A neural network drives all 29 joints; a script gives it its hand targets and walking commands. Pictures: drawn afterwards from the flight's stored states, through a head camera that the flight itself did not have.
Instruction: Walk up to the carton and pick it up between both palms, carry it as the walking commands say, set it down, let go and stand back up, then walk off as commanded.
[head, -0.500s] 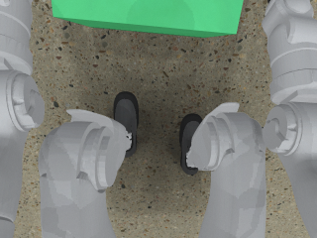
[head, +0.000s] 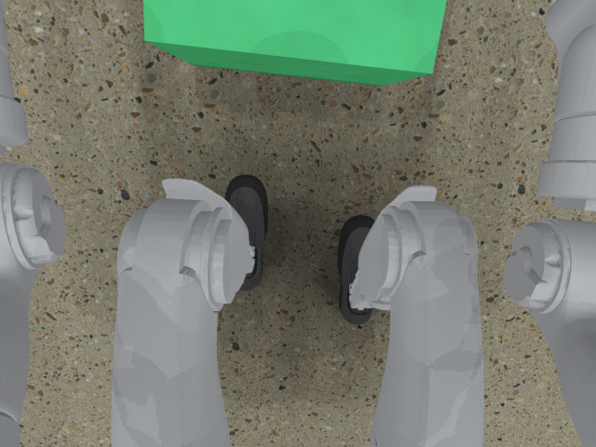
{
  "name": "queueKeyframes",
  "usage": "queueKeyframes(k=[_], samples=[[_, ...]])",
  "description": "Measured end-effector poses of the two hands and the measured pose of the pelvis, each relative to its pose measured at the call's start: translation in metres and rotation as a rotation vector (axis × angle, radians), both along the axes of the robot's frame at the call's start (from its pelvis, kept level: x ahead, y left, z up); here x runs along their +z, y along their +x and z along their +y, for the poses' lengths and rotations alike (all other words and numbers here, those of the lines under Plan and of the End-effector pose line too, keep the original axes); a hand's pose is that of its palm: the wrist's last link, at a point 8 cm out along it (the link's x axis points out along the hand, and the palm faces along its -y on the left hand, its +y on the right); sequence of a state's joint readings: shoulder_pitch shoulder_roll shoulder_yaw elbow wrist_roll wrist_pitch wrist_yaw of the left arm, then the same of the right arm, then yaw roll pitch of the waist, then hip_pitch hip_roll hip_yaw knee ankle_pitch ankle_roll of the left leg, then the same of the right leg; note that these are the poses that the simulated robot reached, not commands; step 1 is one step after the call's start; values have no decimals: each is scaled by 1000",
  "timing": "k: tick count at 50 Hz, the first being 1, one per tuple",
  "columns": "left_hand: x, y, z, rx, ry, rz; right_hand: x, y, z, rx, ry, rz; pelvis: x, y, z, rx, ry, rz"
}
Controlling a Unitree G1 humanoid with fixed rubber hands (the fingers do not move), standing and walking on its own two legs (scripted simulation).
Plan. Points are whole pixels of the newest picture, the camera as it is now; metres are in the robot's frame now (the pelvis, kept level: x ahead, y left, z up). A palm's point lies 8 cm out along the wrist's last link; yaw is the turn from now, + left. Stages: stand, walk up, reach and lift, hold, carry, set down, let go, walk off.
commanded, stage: set down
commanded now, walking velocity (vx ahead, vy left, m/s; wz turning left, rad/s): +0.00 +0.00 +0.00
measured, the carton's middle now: out of the picture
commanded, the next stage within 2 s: let go in 0.84 s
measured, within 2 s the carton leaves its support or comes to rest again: neither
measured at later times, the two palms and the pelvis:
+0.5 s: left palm out of the picture +0.59 +0.27 +0.06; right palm out of the picture +0.55 -0.20 +0.04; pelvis +0.01 +0.02 +0.13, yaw -2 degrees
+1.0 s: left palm out of the picture +0.56 +0.27 +0.14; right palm out of the picture +0.53 -0.24 +0.12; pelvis +0.01 -0.01 +0.23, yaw -1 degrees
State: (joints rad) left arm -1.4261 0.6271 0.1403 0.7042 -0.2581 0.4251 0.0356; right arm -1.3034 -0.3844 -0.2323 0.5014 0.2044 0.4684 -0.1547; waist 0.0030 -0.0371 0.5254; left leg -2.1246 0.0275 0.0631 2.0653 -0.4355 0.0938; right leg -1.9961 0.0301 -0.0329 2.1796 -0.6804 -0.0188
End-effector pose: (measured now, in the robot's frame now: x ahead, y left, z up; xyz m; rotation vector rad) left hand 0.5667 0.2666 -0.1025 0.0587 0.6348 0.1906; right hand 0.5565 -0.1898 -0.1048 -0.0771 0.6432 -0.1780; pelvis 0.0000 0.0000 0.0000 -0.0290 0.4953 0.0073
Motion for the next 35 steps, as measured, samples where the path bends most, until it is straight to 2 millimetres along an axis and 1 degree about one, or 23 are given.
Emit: queueKeyframes(k=[5, 7, 9, 12, 14, 17, 19, 23, 28, 32, 35], samples=[[38, 3, 5, -12, 6, -24, 45, 9, 9, 13, -1, -23, 24, -2, 5, -5, -15, -8], [47, 2, 9, -11, 3, -8, 61, 13, 12, 21, 0, -26, 34, -3, 8, -6, -20, -8], [50, 1, 12, -9, -2, 17, 73, 16, 13, 32, 5, -24, 45, -2, 10, -9, -25, -1], [53, 0, 13, -11, -10, 47, 82, 17, 12, 43, 3, -12, 62, 0, 13, -12, -31, 17], [62, 3, 10, -28, -11, 39, 84, 14, 10, 44, -3, 12, 73, 1, 15, -14, -35, 29], [86, 11, 5, -60, -7, -10, 85, 5, 4, 37, -22, 58, 88, 5, 17, -17, -40, 39], [109, 18, 1, -81, -3, -55, 94, -1, 0, 40, -39, 68, 99, 7, 18, -18, -41, 40], [147, 23, -2, -90, 8, -73, 125, -7, -5, 48, -40, 47, 121, 9, 18, -20, -38, 22], [185, 18, 1, -62, 15, -27, 173, -1, -8, 62, -20, 18, 151, 10, 13, -22, -25, -10], [206, 12, 3, -33, 16, 26, 214, 10, -7, 78, 4, -29, 175, 11, 6, -21, -13, -28], [220, 8, 1, -31, 12, 42, 236, 15, -9, 79, 17, -49, 191, 11, 1, -20, -6, -36]])
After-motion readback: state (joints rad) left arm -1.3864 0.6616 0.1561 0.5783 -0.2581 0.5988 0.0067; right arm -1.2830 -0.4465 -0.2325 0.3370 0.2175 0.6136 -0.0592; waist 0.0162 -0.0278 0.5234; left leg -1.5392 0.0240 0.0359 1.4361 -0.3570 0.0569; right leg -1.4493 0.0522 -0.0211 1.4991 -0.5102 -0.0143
